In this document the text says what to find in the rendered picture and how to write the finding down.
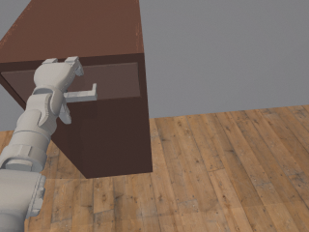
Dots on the cabinet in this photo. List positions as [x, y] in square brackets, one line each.
[107, 137]

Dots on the left robot hand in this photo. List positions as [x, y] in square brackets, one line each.
[59, 75]

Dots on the robot left upper arm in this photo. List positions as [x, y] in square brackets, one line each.
[21, 197]

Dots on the robot left forearm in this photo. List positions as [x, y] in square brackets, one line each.
[28, 146]

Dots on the drawer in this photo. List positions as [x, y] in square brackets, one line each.
[113, 81]

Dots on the handle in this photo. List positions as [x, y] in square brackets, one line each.
[81, 96]

